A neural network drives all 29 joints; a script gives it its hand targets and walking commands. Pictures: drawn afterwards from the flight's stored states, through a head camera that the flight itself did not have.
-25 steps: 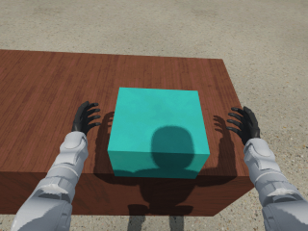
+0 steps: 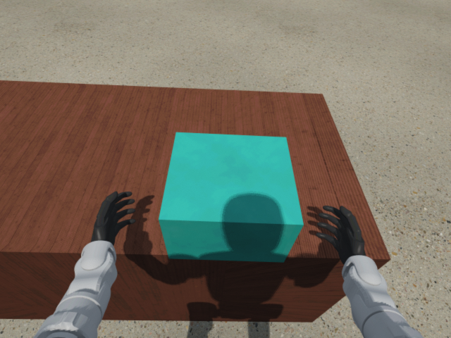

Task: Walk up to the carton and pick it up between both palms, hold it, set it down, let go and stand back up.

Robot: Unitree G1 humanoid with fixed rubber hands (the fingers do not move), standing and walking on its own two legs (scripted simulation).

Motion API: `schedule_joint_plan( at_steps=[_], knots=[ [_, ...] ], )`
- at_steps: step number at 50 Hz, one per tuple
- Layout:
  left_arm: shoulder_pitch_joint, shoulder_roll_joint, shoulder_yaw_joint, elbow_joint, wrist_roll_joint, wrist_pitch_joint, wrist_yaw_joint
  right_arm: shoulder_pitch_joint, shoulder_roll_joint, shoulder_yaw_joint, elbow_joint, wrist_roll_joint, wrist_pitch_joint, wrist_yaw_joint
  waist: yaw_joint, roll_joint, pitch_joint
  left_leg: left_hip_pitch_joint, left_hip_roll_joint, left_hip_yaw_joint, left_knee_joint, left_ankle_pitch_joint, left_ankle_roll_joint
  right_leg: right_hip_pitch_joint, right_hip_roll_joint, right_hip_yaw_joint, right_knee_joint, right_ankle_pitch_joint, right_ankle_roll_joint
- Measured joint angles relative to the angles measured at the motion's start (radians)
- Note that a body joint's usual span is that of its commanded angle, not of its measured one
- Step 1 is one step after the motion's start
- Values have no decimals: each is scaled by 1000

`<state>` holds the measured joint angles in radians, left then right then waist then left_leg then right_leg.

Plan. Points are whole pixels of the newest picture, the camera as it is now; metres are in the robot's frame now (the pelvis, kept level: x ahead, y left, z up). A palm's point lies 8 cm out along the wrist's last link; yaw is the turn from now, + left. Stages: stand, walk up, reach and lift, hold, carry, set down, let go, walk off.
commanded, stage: set down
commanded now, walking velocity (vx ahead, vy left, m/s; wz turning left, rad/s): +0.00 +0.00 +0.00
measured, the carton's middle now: (229, 196) +0.43 +0.00 -0.04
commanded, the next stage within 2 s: let go in 0.90 s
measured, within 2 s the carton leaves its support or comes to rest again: neither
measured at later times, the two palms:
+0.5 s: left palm (102, 258) +0.27 +0.24 -0.03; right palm (348, 274) +0.26 -0.22 -0.04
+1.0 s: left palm (99, 286) +0.23 +0.24 -0.05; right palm (357, 298) +0.22 -0.24 -0.06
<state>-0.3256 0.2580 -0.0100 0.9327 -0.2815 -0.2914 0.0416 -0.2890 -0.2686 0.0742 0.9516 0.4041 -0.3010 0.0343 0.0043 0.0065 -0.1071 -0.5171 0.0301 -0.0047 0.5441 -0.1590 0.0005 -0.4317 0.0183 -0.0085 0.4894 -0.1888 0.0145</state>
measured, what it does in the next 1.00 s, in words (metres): stands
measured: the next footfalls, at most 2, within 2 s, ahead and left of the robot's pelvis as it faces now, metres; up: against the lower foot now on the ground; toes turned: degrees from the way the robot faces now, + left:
none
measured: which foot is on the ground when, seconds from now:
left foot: down 0.00-1.00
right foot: down 0.00-1.00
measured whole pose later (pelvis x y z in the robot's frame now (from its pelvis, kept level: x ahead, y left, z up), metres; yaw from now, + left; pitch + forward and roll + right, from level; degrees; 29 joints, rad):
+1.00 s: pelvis +0.03 -0.01 +0.01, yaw +0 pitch +1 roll -1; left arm 0.09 0.26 -0.01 0.67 -0.24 -0.17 0.04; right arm 0.06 -0.23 0.07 0.85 0.25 -0.38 0.00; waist 0.00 0.01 0.00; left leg -0.29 0.03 0.00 0.48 -0.20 -0.01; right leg -0.21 0.02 -0.01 0.43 -0.23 0.00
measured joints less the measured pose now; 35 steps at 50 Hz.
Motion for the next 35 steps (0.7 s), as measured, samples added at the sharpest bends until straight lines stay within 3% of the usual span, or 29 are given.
schedule_joint_plan(
  at_steps=[14,27,35],
  knots=[
    [179,0,0,-101,0,-20,-1,165,51,0,-79,-66,-26,-37,0,0,28,34,0,0,-1,-12,0,34,0,0,0,-12,0],
    [229,0,0,-165,0,67,-1,211,44,0,-95,-107,-27,-38,0,0,58,129,0,0,-19,-37,-7,127,0,0,-15,-39,-2],
    [340,0,0,-262,0,62,-1,284,31,0,-106,-108,-56,-38,0,0,84,172,0,0,-50,-37,-13,166,0,0,-39,-44,-7]
  ],
)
